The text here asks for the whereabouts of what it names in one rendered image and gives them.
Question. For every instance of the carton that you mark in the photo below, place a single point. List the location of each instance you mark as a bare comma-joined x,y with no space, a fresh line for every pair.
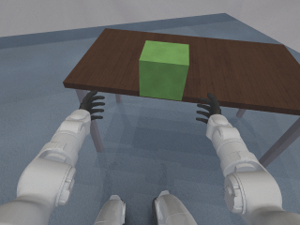
163,70

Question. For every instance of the robot left shin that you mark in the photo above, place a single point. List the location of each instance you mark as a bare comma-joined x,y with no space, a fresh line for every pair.
115,197

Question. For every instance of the left robot hand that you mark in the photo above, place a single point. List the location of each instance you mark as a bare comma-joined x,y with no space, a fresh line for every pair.
87,104

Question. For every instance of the robot left forearm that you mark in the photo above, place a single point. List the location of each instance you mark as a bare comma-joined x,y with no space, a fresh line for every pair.
66,142

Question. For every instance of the right robot hand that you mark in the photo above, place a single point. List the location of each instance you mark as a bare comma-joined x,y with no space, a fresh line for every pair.
214,107

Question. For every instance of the table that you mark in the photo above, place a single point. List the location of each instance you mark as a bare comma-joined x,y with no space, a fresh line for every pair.
245,75

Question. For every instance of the robot left upper arm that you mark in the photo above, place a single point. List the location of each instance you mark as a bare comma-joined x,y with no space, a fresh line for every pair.
46,185

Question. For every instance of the robot right upper arm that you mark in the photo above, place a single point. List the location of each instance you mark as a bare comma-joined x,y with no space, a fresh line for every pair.
255,197

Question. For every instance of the right robot thigh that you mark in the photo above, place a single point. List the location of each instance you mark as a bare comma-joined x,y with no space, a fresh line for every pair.
172,211

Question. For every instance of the robot right forearm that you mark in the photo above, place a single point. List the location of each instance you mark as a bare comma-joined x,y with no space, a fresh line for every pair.
232,152

